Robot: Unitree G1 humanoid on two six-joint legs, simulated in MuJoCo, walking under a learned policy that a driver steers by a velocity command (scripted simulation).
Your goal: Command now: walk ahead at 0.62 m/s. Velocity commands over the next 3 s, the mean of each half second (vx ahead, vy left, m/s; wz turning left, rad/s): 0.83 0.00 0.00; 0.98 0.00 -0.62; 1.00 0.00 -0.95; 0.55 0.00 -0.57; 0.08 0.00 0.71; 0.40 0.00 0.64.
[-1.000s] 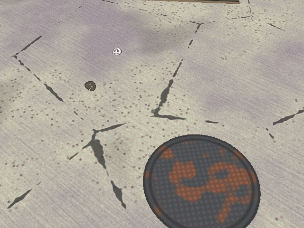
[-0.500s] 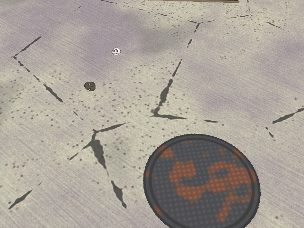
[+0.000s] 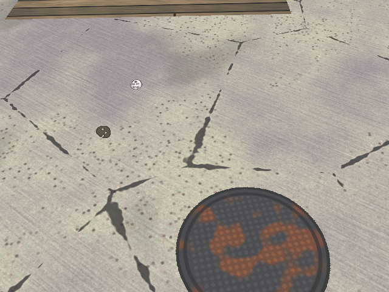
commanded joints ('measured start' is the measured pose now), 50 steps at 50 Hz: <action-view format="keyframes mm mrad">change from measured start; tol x32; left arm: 1 -77 31 6 -101 85 4 -44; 5 551 241 75 45 102 5 -6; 45 -163 31 -29 -342 52 48 -67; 50 268 178 26 -234 46 58 -48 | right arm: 1 -46 -163 -32 -51 -87 -13 16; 22 -620 -52 26 -378 -51 21 96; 28 59 -265 -55 -215 -76 -1 24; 50 -114 -265 -36 -182 -55 -11 -35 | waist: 1 45 142 146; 5 308 -403 -78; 21 82 -63 219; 28 -219 -83 -243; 44 44 -9 207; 50 301 112 -65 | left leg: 1 -217 163 -149 -216 -225 188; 7 -944 -5 -110 1046 37 149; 22 -679 36 140 296 411 95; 27 -33 -97 121 193 187 170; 30 354 363 -786 -157 -621 186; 35 -144 243 -162 -202 -46 90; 45 -44 127 339 -244 913 -31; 50 55 220 307 376 1580 -16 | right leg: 1 102 46 -106 -167 -23 7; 4 669 73 -95 -263 -35 -9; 6 625 -327 877 -736 -712 -126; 7 541 -363 778 -687 -668 -141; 21 434 -151 64 -881 376 -143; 26 604 -193 4 -384 1327 -103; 28 245 -99 8 241 840 -99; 29 -147 76 83 592 -104 -81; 44 -263 -20 -113 111 449 -101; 50 309 155 -163 -55 277 -202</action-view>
